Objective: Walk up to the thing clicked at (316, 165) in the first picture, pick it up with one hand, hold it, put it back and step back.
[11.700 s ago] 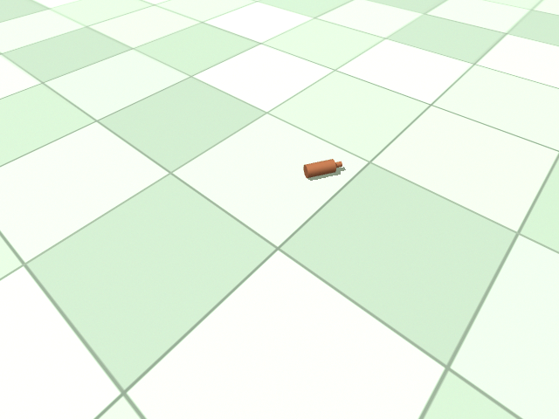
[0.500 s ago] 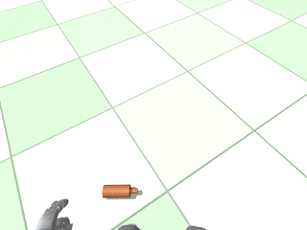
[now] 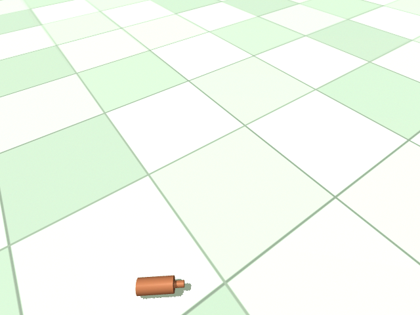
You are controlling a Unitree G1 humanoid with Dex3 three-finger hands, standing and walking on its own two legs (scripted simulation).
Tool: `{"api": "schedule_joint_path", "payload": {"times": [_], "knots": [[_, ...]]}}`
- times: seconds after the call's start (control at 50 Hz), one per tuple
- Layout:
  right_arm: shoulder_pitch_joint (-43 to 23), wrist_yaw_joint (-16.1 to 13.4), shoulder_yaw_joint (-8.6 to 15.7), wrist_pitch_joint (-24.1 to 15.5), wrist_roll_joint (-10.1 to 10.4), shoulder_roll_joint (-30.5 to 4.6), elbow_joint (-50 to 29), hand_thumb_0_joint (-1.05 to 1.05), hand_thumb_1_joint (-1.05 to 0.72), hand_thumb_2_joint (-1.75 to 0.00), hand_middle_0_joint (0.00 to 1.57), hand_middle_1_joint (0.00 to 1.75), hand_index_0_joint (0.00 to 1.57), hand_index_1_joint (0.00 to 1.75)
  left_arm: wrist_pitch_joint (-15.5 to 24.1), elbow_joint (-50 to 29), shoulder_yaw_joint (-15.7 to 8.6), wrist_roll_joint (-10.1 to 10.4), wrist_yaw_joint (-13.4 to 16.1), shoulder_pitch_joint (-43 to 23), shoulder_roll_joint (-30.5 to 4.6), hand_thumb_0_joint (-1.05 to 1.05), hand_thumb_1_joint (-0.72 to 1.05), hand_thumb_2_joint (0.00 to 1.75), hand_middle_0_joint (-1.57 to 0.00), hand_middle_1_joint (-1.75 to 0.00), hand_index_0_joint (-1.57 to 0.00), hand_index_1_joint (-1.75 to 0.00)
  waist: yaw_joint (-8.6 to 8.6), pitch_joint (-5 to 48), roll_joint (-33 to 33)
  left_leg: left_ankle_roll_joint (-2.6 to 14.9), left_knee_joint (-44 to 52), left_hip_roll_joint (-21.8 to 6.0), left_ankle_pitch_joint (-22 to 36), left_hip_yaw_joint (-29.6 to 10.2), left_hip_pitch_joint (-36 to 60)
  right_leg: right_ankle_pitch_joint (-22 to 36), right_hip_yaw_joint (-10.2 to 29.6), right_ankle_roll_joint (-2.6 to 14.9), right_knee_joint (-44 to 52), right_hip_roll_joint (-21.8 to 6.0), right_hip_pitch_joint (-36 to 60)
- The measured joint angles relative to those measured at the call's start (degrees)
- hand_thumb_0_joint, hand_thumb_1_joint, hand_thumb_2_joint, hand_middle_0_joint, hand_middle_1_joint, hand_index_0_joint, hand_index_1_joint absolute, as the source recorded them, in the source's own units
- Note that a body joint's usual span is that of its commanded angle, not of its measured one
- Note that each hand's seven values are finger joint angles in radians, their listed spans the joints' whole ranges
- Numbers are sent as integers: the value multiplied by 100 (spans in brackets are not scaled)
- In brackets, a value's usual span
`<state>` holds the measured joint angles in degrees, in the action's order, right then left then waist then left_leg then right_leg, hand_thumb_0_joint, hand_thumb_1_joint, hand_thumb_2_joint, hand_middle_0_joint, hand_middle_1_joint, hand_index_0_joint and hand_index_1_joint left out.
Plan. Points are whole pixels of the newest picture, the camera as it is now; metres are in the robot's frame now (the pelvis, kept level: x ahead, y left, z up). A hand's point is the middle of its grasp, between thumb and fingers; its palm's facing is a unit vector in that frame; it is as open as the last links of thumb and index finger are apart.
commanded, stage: walk up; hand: left
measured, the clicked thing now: (161, 285) +0.42 +0.25 -0.73
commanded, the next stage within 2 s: stand in 0.58 s
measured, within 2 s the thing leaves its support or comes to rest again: neither
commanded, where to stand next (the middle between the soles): +0.07 +0.03 m, yaw +4 degrees
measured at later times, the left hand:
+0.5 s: hand out of the picture +0.10 +0.26 -0.16, palm faces +0.03 -0.93 -0.37, open 7.4 cm
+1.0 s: hand out of the picture +0.07 +0.25 -0.14, palm faces +0.00 -0.94 -0.34, open 7.4 cm
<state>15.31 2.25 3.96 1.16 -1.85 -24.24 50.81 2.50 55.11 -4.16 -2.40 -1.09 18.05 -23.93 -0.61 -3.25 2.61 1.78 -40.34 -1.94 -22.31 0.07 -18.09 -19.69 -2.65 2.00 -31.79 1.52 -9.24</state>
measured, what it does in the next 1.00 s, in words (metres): steps on the spot: left foot, then right foot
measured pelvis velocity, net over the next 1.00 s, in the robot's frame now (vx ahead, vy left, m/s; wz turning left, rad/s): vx -0.01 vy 0.00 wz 0.01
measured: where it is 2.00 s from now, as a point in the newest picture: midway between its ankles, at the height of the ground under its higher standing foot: outside the picture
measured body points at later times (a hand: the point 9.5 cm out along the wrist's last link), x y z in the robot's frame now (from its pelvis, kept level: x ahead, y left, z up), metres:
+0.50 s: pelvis +0.00 +0.00 -0.01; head +0.06 +0.01 +0.43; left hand +0.10 +0.31 -0.14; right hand +0.17 -0.29 -0.12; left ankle +0.12 +0.13 -0.73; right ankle -0.03 -0.13 -0.69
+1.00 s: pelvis -0.01 +0.00 +0.01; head +0.00 +0.00 +0.46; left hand +0.07 +0.30 -0.12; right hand +0.07 -0.31 -0.11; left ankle +0.02 +0.13 -0.73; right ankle -0.02 -0.13 -0.73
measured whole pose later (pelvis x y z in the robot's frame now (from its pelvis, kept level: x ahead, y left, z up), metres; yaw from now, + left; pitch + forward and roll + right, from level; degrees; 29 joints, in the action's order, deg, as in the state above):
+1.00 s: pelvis -0.01 +0.00 +0.01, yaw +1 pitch -4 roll +0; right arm 6.4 0.4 1.5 0.0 -0.4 -20.4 62.0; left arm 0.6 60.8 -0.9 -0.1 0.1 7.4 -20.1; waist -0.1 -5.6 -0.2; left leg -1.1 -25.2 -0.7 -10.5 -1.8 -10.6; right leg -15.0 -0.4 -0.2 -25.3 -0.3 -6.2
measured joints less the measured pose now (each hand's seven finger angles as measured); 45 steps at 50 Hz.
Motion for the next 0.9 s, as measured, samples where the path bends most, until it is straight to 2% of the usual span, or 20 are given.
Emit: {"api": "schedule_joint_path", "payload": {"times": [0.04, 0.08, 0.14, 0.22, 0.26, 0.28, 0.32, 0.38, 0.44, 0.52, 0.58, 0.6, 0.62, 0.64, 0.66, 0.7, 0.76, 0.8, 0.82, 0.9], "knots": [[56, -28, -4, 53, 45, -25, 145, 0, -90, -89, 20, 30, 20, 30, 46, -75, 12, 1, 21, 119, 28, 1, 90, 90, -21, -30, -20, -30, 124, 68, -4, -39, -746, 273, -246, -334, -269, -38, 29, 28, 76, -33, 95], [95, -4, -1, 12, 87, -78, 200, 1, -90, -89, 20, 30, 20, 29, 78, -108, 39, 39, 39, 193, 91, 1, 90, 90, -21, -30, -20, -30, 168, 48, 58, -86, -1157, 393, -91, -530, -507, 35, 6, 10, 332, -56, 300], [128, 14, -8, -73, 98, -100, 212, 1, -90, -89, 20, 30, 20, 29, 89, -178, 64, 74, 44, 236, 131, 1, 90, 90, -21, -30, -20, -30, 182, -37, 92, -198, -1135, 332, 170, -550, -739, 111, -67, -30, 618, -111, 559], [-23, -66, -82, -101, 137, 2, 257, 0, -90, -89, 20, 30, 20, 29, -46, -289, 106, 130, 93, 33, 126, 1, 90, 90, -21, -30, -20, -30, 189, -285, 12, -225, -272, 136, 651, -335, -651, -81, -178, -88, 418, -189, 595], [-147, -131, -134, -122, 150, 77, 271, 0, -90, -89, 20, 30, 20, 29, -169, -380, 137, 181, 122, -123, 120, 1, 90, 90, -21, -30, -20, -30, 199, -407, -83, -173, 258, 134, 1103, -127, -463, -311, -214, -123, 54, -250, 466], [-198, -158, -154, -148, 144, 91, 254, 0, -90, -89, 20, 30, 20, 29, -227, -424, 161, 217, 140, -194, 127, 1, 90, 90, -21, -30, -20, -30, 192, -446, -106, -137, 585, 149, 1527, -40, -322, -463, -231, -144, -204, -268, 362], [-422, -222, -163, -183, 123, 187, 237, 0, -90, -89, 20, 30, 20, 29, -330, -438, 187, 325, 190, -464, 136, 1, 90, 90, -21, -30, -20, -30, 182, -623, -285, -92, 620, 259, 1351, 52, -301, -598, -69, -148, -960, -375, -13], [-775, -270, -221, -174, 192, 299, 88, 0, -90, -89, 20, 30, 20, 29, -463, -463, 245, 420, 253, -891, 194, 1, 90, 90, -21, -30, -20, -30, 124, -853, -346, -41, 496, 232, 1314, 20, -440, -1262, 553, -81, -2443, -53, -731], [-1077, -274, -246, -25, 125, 377, -81, 0, -90, -89, 20, 30, 20, 30, -449, -474, 277, 447, 265, -1069, 205, 1, 90, 90, -21, -30, -20, -30, 108, -835, -391, -47, 508, 159, 1386, 64, -561, -1319, 698, -28, -3154, 7, -1167], [-1395, -171, -190, 109, -25, 359, -345, 0, -90, -89, 20, 30, 20, 30, -324, -387, 251, 413, 260, -1015, 226, 0, 90, 90, -21, -30, -20, -30, 53, -741, -288, -33, 343, 41, 1397, 144, -810, -1166, 423, -131, -2466, -167, -1118], [-1483, -123, -142, 195, -6, 257, -454, 0, -90, -89, 20, 30, 20, 30, -218, -271, 172, 297, 265, -844, 243, 0, 90, 90, -21, -30, -20, -30, 67, -639, -68, -113, -36, -102, 1289, 125, -1086, -580, 217, -144, -1288, -134, -761], [-1479, -153, -106, 197, 9, 219, -387, 0, -90, -89, 20, 30, 20, 30, -199, -191, 163, 202, 267, -806, 289, 0, 90, 90, -21, -30, -20, -30, 31, -645, 89, -91, -238, -117, 971, -33, -1152, -557, 114, -139, -1275, -61, -717], [-1390, -195, -81, 199, 19, 234, -277, 0, -90, -89, 20, 30, 20, 30, -207, -108, 183, 116, 229, -736, 303, 0, 90, 90, -21, -30, -20, -30, 38, -556, 114, -63, -379, 13, 457, -189, -1183, -574, 74, -121, -1280, -85, -705], [-1274, -210, -84, 195, 26, 252, -140, 0, -90, -89, 20, 30, 20, 30, -218, -30, 201, 45, 187, -644, 307, 0, 90, 90, -21, -30, -20, -30, 107, -433, 69, -40, -545, 173, 87, -317, -1173, -576, 113, -81, -1245, -133, -697], [-1168, -188, -87, 179, 38, 251, -2, 0, -90, -89, 20, 30, 20, 29, -213, 46, 212, 2, 164, -546, 328, 0, 90, 90, -21, -30, -20, -30, 177, -349, 51, -30, -713, 281, -28, -426, -1098, -530, 169, -58, -1129, -153, -634], [-941, -150, -60, 115, 76, 230, 214, 0, -90, -89, 20, 30, 20, 29, -178, 199, 246, -16, 153, -375, 390, 0, 90, 90, -21, -30, -20, -30, 178, -215, 90, -36, -814, 364, 31, -569, -861, -344, 168, -95, -748, -169, -432], [-680, -134, -60, 20, 64, 210, 491, 0, -90, -89, 20, 30, 20, 29, -116, 324, 259, 65, 133, -292, 407, 1, 90, 90, -21, -30, -20, -30, 144, -167, 80, -53, -87, 232, -36, -420, -209, -149, 143, -109, -324, -182, -200], [-607, -143, -72, -8, 69, 206, 632, 0, -90, -89, 20, 30, 20, 29, -89, 324, 241, 121, 142, -340, 393, 1, 90, 90, -21, -30, -20, -30, 111, -226, 46, -104, 651, 156, 538, -318, 256, -107, 108, -130, -241, -182, -146], [-625, -160, -74, -23, 70, 247, 708, 0, -90, -89, 20, 30, 20, 29, -90, 331, 227, 157, 156, -417, 364, 1, 90, 90, -21, -30, -20, -30, 107, -314, -54, -217, 888, 191, 855, -287, 386, -97, 124, -148, -240, -236, -119], [-707, -166, -149, -90, 108, 306, 954, 1, -90, -89, 20, 30, 20, 29, -142, 380, 247, 267, 186, -713, 372, 1, 90, 90, -21, -30, -20, -30, 139, -405, -192, -321, 1205, 159, 1005, -227, 577, 174, 180, -187, 185, -220, 91]]}}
